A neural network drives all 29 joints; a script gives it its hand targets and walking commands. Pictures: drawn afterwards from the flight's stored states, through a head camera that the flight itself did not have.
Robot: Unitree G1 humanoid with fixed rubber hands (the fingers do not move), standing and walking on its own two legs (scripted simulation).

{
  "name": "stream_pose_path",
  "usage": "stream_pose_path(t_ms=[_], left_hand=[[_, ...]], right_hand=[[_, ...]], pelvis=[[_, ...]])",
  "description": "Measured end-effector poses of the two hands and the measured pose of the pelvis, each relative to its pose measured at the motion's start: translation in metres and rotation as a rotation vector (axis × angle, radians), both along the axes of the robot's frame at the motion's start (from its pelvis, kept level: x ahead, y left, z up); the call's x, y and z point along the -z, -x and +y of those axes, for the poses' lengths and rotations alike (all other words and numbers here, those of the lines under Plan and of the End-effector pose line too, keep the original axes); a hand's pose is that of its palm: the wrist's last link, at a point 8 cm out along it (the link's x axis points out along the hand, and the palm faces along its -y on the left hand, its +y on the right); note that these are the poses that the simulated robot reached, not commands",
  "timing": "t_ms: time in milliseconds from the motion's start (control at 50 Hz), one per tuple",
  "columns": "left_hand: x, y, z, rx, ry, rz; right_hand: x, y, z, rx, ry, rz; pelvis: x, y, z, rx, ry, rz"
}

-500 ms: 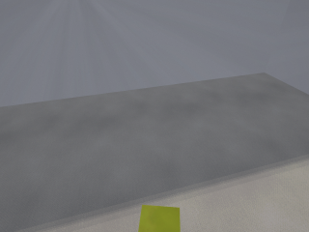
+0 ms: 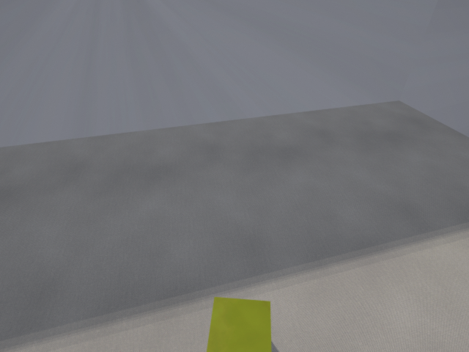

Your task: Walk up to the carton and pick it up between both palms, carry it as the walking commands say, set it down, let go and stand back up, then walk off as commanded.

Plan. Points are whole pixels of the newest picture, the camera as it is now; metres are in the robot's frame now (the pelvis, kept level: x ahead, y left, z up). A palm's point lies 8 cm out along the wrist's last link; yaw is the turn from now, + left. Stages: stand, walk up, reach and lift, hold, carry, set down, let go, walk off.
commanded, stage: stand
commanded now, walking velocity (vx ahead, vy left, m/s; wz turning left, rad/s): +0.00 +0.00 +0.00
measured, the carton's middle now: (239, 342) +0.44 -0.02 -0.65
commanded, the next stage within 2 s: walk off in 0.68 s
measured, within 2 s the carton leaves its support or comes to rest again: neither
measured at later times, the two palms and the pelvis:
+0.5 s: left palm out of the picture +0.06 +0.30 -0.11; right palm out of the picture +0.07 -0.29 -0.10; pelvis +0.00 +0.01 +0.01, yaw +0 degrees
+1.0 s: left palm out of the picture +0.05 +0.30 -0.12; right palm out of the picture +0.04 -0.29 -0.11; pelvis +0.00 +0.01 +0.01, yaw -1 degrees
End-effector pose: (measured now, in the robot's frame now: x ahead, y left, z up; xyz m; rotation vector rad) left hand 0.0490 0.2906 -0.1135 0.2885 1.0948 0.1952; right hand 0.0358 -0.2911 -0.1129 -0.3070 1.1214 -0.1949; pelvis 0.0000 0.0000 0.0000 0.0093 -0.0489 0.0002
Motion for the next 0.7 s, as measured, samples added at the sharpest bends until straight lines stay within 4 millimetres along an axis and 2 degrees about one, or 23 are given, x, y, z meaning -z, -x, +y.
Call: stream_pose_path(t_ms=[160,380,520,700], left_hand=[[0.001,-0.007,0.005,-0.002,0.004,0.030],[-0.001,-0.015,0.010,-0.003,-0.003,0.040],[-0.002,-0.012,0.010,0.000,-0.006,0.050],[0.000,0.000,0.011,0.003,-0.009,0.099]], right_hand=[[-0.004,-0.018,0.006,-0.008,0.005,-0.008],[-0.009,-0.036,0.005,-0.008,0.018,-0.029],[-0.008,-0.032,0.004,-0.004,0.016,-0.016],[-0.004,-0.013,0.002,0.009,0.010,0.044]], pelvis=[[-0.002,-0.002,0.005,0.005,0.000,-0.003],[-0.005,-0.002,0.008,0.007,0.000,-0.015],[-0.006,0.001,0.008,0.008,0.000,-0.021],[-0.006,0.006,0.007,0.010,0.000,-0.017]])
